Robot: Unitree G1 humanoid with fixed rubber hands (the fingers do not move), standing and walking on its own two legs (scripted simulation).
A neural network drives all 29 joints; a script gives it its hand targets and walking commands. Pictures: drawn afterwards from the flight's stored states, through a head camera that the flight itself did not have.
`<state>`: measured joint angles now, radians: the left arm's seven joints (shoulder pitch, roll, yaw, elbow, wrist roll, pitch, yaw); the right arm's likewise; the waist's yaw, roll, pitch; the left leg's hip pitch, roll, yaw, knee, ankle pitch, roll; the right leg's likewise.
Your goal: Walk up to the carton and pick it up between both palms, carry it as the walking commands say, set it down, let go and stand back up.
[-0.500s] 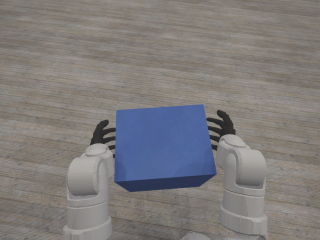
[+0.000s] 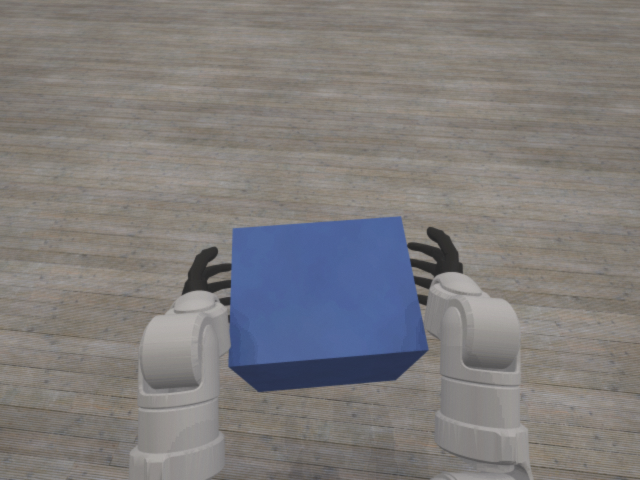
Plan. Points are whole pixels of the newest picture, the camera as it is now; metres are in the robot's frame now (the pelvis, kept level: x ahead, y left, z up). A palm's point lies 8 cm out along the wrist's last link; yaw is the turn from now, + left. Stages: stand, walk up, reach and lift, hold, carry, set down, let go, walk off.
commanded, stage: carry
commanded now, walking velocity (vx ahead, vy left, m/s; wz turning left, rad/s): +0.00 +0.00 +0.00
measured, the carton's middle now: (323, 312) +0.32 +0.00 +0.03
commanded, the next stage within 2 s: none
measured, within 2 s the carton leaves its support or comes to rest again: neither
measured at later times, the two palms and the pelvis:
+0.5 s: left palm (204, 304) +0.31 +0.14 +0.09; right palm (432, 284) +0.32 -0.14 +0.10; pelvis +0.01 +0.00 +0.00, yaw +0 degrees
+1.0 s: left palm (205, 306) +0.31 +0.14 +0.08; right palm (430, 288) +0.32 -0.14 +0.08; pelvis +0.01 +0.00 +0.00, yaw +0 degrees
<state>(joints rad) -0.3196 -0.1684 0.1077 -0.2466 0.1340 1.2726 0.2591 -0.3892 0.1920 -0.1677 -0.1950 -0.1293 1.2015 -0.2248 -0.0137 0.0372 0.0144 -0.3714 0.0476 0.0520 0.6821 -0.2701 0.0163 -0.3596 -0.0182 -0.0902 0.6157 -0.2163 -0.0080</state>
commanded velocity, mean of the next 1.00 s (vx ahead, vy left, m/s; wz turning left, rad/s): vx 0.00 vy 0.00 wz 0.00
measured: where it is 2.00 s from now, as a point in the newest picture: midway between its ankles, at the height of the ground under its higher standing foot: outside the picture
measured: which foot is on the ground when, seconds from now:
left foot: down 0.00-1.00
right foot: down 0.00-1.00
